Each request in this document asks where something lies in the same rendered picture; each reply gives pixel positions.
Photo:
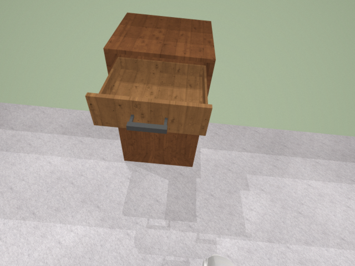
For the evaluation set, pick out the cabinet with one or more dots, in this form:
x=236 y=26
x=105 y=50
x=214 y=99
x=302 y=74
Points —
x=166 y=39

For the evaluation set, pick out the handle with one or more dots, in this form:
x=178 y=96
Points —
x=136 y=126

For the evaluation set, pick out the drawer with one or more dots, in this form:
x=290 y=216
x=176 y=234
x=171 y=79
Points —
x=152 y=91

